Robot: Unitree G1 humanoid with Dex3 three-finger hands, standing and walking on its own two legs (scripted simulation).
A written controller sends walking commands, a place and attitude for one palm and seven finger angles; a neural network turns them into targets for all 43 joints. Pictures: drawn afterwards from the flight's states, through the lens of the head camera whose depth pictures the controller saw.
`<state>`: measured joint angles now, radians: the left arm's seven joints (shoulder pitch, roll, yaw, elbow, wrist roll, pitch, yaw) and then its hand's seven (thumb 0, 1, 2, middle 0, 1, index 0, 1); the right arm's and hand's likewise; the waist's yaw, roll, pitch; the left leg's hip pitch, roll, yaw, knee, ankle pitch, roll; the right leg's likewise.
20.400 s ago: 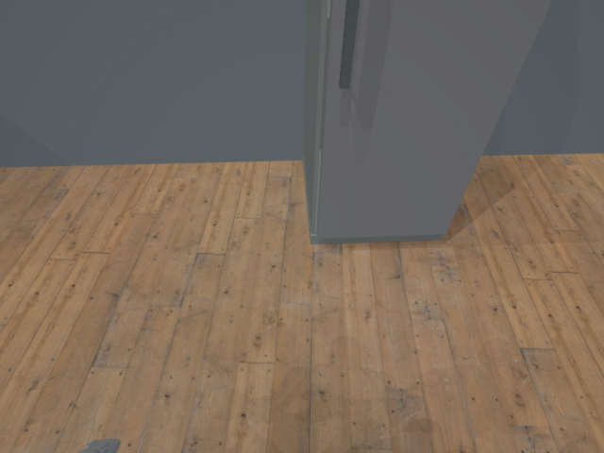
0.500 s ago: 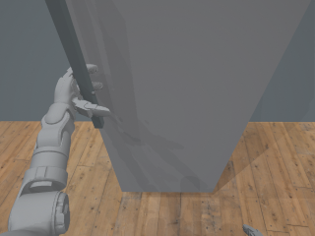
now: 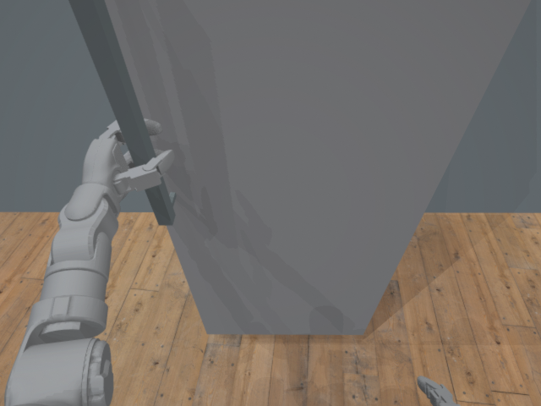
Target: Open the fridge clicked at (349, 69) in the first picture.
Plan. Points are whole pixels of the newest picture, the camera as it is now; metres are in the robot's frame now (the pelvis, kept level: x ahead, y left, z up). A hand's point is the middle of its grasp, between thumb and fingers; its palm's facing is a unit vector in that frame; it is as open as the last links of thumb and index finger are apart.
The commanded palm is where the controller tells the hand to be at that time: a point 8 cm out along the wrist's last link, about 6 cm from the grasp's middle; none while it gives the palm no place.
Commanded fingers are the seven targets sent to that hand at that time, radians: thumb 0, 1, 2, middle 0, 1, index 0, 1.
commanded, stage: grip the handle and tug to test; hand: left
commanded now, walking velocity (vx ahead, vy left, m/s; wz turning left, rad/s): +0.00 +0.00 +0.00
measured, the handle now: (131, 96) +0.46 +0.22 +0.25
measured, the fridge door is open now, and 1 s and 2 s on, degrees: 0 0 20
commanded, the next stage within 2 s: pull the door a little, standing still in 0.84 s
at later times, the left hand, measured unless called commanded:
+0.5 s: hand (151, 167) +0.40 +0.19 +0.17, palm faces +0.05 -1.00 +0.01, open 5.9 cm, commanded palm +0.37 +0.25 +0.17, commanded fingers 0.00 0.90 0.90 -0.45 -1.40 -0.45 -1.40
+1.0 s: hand (152, 168) +0.40 +0.19 +0.17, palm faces +0.06 -1.00 +0.01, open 5.9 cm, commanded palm +0.36 +0.24 +0.17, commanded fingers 0.00 0.90 0.90 -0.45 -1.40 -0.45 -1.40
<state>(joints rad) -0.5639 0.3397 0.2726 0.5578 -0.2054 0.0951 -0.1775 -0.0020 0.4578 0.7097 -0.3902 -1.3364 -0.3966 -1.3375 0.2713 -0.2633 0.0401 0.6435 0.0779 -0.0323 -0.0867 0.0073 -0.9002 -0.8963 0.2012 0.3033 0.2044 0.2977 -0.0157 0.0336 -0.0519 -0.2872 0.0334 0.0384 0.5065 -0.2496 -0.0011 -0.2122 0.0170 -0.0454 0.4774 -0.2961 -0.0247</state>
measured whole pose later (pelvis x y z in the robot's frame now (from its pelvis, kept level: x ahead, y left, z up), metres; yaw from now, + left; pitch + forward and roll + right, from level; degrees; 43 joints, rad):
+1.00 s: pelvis +0.02 +0.00 +0.00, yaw -2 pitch +2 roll +0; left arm -0.39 0.32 0.30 0.30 -0.22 0.19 -0.15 0.00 0.71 0.77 -0.32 -1.40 -0.33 -1.40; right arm 0.26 -0.26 0.03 0.60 0.08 -0.02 -0.07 0.01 -0.90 -0.90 0.20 0.30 0.20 0.30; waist -0.02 0.04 -0.07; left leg -0.24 0.04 0.07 0.48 -0.27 0.00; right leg -0.18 0.02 -0.01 0.46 -0.31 -0.02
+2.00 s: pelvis -0.02 -0.02 +0.00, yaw +0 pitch +1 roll +0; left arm 0.32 0.23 0.13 -0.42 -0.09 -0.02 0.11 -0.11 0.57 0.68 -0.45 -1.40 -0.25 -1.38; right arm 0.19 -0.20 0.03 0.52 -0.01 0.06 -0.06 0.01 -0.90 -0.90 0.20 0.30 0.21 0.30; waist -0.03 0.09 -0.01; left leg -0.29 0.05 0.00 0.48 -0.19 -0.01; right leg -0.22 0.03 -0.09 0.46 -0.26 -0.06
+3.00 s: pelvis -0.08 -0.33 -0.02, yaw +45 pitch -1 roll +0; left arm 0.05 0.22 -0.01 -0.52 -0.01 -0.09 0.04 -0.08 0.54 0.79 -0.46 -1.40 -0.21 -1.34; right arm 0.10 -0.17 -0.04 0.59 -0.02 -0.13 -0.08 0.01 -0.90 -0.90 0.20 0.30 0.20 0.30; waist -0.03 -0.03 0.18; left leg -0.35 0.06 0.06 0.69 -0.33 0.00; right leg -0.48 -0.03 -0.08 0.97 -0.42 0.01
